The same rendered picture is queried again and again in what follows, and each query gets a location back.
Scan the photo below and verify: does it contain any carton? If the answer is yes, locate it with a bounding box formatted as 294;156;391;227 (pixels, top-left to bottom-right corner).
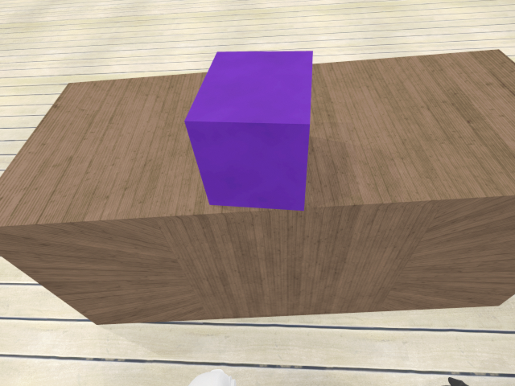
184;51;313;211

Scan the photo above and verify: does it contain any pedestal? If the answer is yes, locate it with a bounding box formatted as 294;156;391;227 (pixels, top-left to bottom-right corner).
0;49;515;325

